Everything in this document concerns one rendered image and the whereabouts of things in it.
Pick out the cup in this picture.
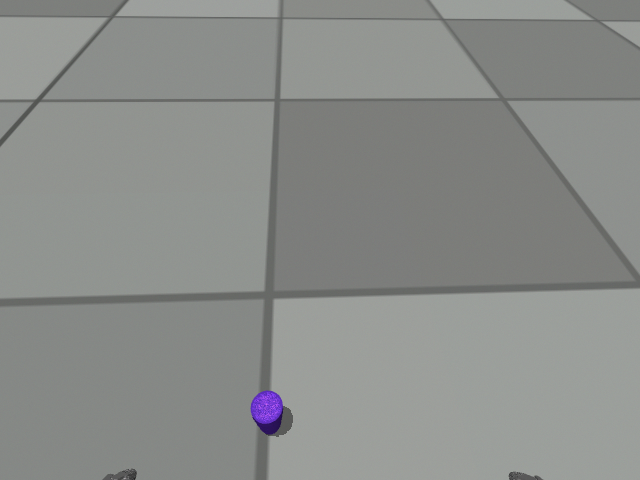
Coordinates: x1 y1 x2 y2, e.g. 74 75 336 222
251 391 283 435

